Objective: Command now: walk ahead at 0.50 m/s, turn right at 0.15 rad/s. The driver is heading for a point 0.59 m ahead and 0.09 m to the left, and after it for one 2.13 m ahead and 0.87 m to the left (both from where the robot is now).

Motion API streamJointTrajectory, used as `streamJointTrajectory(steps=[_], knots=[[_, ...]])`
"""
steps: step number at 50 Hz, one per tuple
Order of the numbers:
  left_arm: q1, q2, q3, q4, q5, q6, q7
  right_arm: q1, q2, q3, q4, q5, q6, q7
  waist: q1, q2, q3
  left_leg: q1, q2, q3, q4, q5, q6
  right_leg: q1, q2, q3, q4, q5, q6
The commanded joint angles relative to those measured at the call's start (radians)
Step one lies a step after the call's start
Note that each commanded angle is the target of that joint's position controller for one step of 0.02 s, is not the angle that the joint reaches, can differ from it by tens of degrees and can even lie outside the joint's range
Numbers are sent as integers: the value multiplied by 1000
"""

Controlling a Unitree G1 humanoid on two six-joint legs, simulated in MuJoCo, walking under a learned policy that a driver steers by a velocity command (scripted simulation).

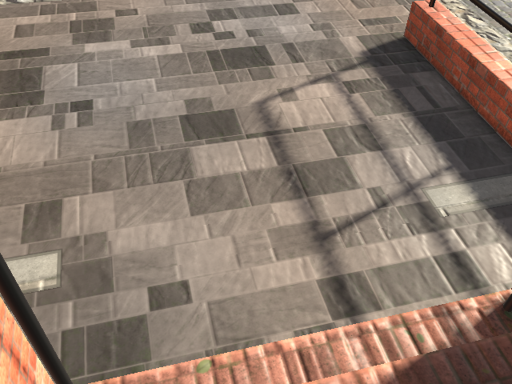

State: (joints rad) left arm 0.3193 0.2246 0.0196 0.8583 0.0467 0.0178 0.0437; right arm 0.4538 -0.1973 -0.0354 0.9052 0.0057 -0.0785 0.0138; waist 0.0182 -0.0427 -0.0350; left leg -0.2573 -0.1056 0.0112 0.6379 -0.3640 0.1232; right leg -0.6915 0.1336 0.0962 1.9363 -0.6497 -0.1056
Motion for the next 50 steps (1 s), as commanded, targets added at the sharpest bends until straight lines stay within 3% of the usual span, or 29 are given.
streamJointTrajectory(steps=[1, 2, 3, 5, 7, 12, 15, 18, 19, 20, 21, 22, 23, 24, 25, 26, 28, 31, 32, 34, 37, 40, 43, 45, 46, 47, 48, 49, 50], knots=[[-75, 71, 18, -66, 0, 2, -6, 151, -99, 1, 27, -7, -30, -9, 33, 27, 245, -59, 351, -471, -133, 386, 93, -451, -89, 130, -266, 323, 38], [-119, 36, -6, -89, -18, 1, -37, 57, -86, 17, -9, 10, -36, -28, 84, 25, 242, -295, 261, -321, -209, 329, 39, -228, -80, 54, -612, 544, 87], [-116, -3, -12, -53, 10, 5, -53, 51, -98, 17, -4, 17, -31, -34, 74, 112, 197, -376, 225, -295, -221, 364, 42, -53, -88, -61, -698, 711, 98], [-4, 19, 8, 53, 18, 3, -57, 94, -188, -12, 14, 18, -29, -30, 80, 174, 76, -303, 256, -323, -173, 523, 32, 110, -113, -84, -658, 900, 72], [-175, 68, 26, 11, -2, -17, -64, 178, -99, 3, 42, 36, -33, -44, 7, 134, 143, -69, 208, -325, -43, 270, 30, -173, -150, -19, -907, 1061, 51], [-338, 2, 7, -29, 6, -57, -79, 158, -110, -4, 3, -12, -2, -48, -97, 113, 133, -106, 158, -288, 68, 133, 57, 84, -113, -131, -1228, 1135, 68], [-401, -3, 5, -88, -29, -83, -67, 202, -52, 9, 55, -36, 18, -54, -195, 130, 225, 6, 128, -246, 187, 348, 52, 120, -123, -127, -1461, 1011, 75], [-192, 34, 23, -19, -37, -89, -42, 235, -96, -1, 103, -56, 44, -68, -177, 92, 155, 153, 147, -240, 461, 640, 79, 265, -155, -120, -1684, 958, 39], [9, 77, 44, 47, -29, -90, -45, 184, -124, -9, 108, -32, 45, -67, -76, 157, 56, 14, 182, -287, 655, 716, 99, 531, -208, -81, -1607, 1057, -1], [68, 86, 48, 72, -21, -90, -43, 196, -124, -8, 106, -23, 40, -61, -22, 9, 70, -8, 103, -180, 841, 577, 67, 588, -189, -145, -1812, 1039, 10], [194, 138, 61, 128, -8, -77, -52, 208, -118, -23, 100, -16, 39, -47, 1, -164, 0, -406, -15, -101, 1246, -265, 23, 994, -352, -9, -1585, 1411, -82], [293, 123, 49, 114, -26, -66, -75, 289, -90, -10, 87, 16, 44, -70, 11, -133, -213, -695, 3, -107, 1406, -644, 2, 1357, -544, 116, -1170, 1587, -152], [335, 130, 54, 116, -61, -54, -85, 245, -114, -2, 75, 4, 44, -79, 62, -79, -265, -818, 55, -115, 1411, -589, 5, 1338, -575, 167, -1233, 1285, -196], [304, 158, 68, 115, -62, -54, -66, 106, -117, 4, 36, -19, 55, -69, 82, -114, -194, -918, 90, -87, 1330, -464, -9, 1159, -602, 293, -1402, 596, -282], [217, 91, 51, 96, -44, -51, -54, 24, -153, -18, 53, -58, 66, -62, 43, 17, -36, -854, 108, -105, 1252, -307, -12, 868, -546, 263, -1529, 289, -256], [178, 76, 33, 84, -13, -64, -52, 10, -152, -26, 50, -70, 74, -48, -8, 7, 77, -747, 136, -139, 1020, -111, -31, 611, -518, 251, -1547, 210, -226], [74, 36, 9, 65, -30, -90, -37, -79, -58, -18, 45, -50, 81, -26, -84, 62, 248, -488, 144, -151, 623, 223, -101, 144, -433, 55, -1573, 435, -112], [122, 144, 37, 94, -37, -116, -42, 49, -23, -19, 108, -62, 101, -5, -118, -80, 107, -351, 106, -75, 679, 402, -84, 162, -422, 19, -1459, 788, -119], [104, 71, 27, 114, -57, -130, -42, -34, -68, -39, 62, -47, 94, -2, -123, -53, 135, -443, 145, -163, 477, 604, -68, 242, -364, -32, -1410, 641, -65], [116, 45, 15, 121, -52, -133, -32, -167, -69, -38, 14, -46, 86, -3, -80, -34, 121, -426, 119, -137, 282, 848, -60, 243, -341, -74, -1348, 371, -21], [119, 71, 15, 113, -41, -120, -24, -276, -32, -22, -19, -42, 73, 26, -39, -16, 148, -234, 91, -54, 161, 977, -51, 139, -343, -137, -1289, 185, -3], [210, 69, 18, 133, -21, -106, -11, -419, -43, -9, -70, -26, 61, 26, 59, -17, 248, -209, 92, 25, -61, 899, -62, 238, -354, -178, -1137, 333, -7], [251, 90, 21, 151, 8, -66, 17, -291, -69, -16, -32, -22, 44, 17, 54, 22, 224, -181, 131, 28, -310, 752, -22, 432, -355, -175, -846, 569, -19], [180, 128, 28, 154, -5, -54, 23, 64, -117, -48, 73, -44, 43, 7, -129, -55, 12, 318, 85, 110, -263, 804, 7, 330, -318, -204, -448, 823, -34], [270, 60, 24, 117, -37, -61, 9, 63, -235, -70, 88, -67, 31, 14, -58, 255, -14, 474, 265, -71, -239, 1426, 108, 104, -134, -291, -4, -24, 27], [298, 24, 10, 71, -58, -60, 16, 103, -288, -86, 65, -33, 40, 20, -57, 306, -190, 844, 439, -259, 161, 1701, 198, -301, -137, -195, 207, -327, 62], [158, 89, 13, 15, -45, -56, 19, 101, -272, -88, 10, 19, 58, 11, -140, 191, -262, 808, 476, -331, 68, 1539, 231, -395, -174, -167, 197, -256, 86], [25, 109, 22, -22, -23, -49, 19, 36, -230, -62, -15, 15, 73, -3, -137, 109, -155, 628, 448, -322, -38, 1243, 252, -436, -177, -128, 103, -119, 83], [13, 75, 14, -41, -13, -43, 15, -19, -243, -66, -23, 11, 83, -24, -86, 137, -132, 500, 489, -423, -98, 948, 314, -451, -179, -103, 47, -45, 99]])
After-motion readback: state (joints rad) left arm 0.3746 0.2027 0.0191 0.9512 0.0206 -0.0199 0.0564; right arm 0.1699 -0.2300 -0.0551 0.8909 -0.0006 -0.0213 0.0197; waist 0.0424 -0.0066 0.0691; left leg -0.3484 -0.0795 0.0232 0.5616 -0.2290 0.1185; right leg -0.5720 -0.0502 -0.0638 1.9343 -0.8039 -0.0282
